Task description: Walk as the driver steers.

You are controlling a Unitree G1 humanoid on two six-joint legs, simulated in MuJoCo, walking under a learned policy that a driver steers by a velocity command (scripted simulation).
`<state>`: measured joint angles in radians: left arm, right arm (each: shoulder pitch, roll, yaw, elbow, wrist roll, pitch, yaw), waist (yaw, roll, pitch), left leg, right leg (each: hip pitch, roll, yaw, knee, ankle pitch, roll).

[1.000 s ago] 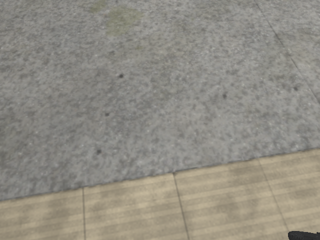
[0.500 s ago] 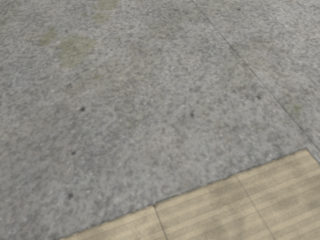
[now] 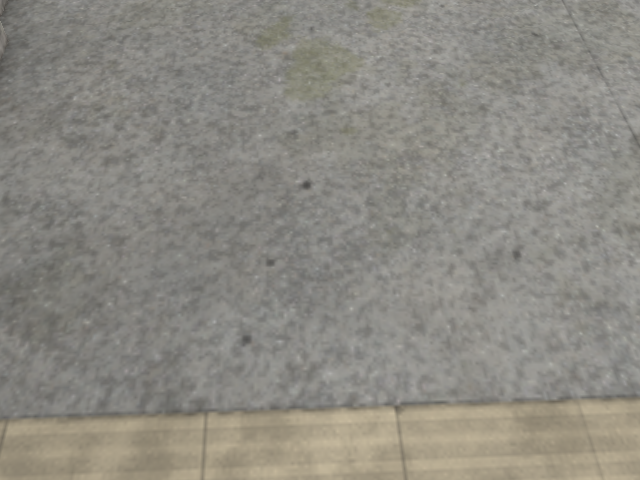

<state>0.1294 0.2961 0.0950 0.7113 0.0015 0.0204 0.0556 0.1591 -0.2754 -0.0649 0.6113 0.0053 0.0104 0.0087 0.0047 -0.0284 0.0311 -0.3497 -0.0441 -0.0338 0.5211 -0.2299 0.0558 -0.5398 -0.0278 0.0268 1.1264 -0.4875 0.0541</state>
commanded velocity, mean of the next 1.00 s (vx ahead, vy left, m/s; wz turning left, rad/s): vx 0.00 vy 0.00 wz -0.06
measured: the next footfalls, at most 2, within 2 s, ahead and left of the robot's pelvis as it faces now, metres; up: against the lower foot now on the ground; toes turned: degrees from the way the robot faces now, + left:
right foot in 0.34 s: +0.06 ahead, -0.13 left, +0.00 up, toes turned +13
right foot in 1.00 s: +0.01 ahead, -0.17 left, +0.00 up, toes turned -8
